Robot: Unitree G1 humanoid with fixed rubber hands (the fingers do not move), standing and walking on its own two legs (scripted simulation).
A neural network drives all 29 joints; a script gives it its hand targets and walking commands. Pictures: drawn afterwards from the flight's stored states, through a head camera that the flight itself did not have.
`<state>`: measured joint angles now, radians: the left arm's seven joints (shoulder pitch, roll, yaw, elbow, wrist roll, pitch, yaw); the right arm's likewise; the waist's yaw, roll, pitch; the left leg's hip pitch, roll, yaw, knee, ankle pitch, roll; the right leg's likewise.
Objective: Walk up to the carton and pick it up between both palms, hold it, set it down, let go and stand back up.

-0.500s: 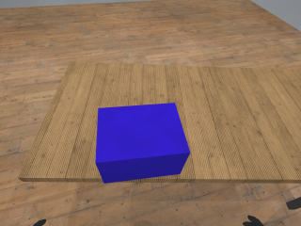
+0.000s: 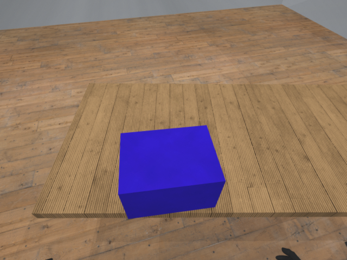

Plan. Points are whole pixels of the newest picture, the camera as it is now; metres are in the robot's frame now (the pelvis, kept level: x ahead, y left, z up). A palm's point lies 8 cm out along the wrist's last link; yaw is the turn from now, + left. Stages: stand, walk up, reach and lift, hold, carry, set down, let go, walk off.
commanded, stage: walk up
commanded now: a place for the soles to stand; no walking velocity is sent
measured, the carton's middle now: (168, 170) +0.37 +0.02 -0.07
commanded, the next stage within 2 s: reach and lift in 1.18 s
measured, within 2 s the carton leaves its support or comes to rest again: neither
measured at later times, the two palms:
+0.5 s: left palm out of the picture +0.07 +0.33 -0.11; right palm out of the picture +0.08 -0.28 -0.10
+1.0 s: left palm out of the picture +0.04 +0.34 -0.11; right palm out of the picture +0.07 -0.27 -0.10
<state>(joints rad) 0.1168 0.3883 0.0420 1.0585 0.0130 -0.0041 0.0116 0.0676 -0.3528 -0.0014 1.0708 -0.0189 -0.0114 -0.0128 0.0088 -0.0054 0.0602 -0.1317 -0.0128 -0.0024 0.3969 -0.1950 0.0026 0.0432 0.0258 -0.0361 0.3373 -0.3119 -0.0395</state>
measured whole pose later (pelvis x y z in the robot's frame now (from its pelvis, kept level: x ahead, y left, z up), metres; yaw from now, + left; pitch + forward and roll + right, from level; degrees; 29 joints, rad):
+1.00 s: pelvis -0.02 +0.03 +0.00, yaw +1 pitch -4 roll +0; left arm 0.14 0.38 0.03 1.08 0.02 -0.01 0.01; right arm 0.10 -0.36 -0.02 1.09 -0.02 -0.03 0.00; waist 0.00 -0.02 0.06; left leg -0.15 -0.05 0.00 0.35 -0.13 0.04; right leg 0.02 -0.01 -0.04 0.32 -0.27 0.00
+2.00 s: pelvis -0.03 -0.01 +0.00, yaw -1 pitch -5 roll +1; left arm 0.18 0.34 0.15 0.44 -0.03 0.22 -0.05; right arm 0.19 -0.21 0.02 0.65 0.05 -0.18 -0.02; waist 0.01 -0.05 0.05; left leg -0.16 0.01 0.02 0.40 -0.15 -0.02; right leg -0.04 0.03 -0.03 0.44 -0.32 -0.05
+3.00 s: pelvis -0.02 +0.00 +0.00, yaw -3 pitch -2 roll +1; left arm 0.34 0.22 0.03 0.32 -0.13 -0.33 0.06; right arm 0.31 -0.28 0.09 0.46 0.34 -0.42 0.11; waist 0.05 -0.08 -0.02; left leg -0.19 0.02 0.06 0.38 -0.16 -0.01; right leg -0.06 0.04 0.00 0.39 -0.30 -0.05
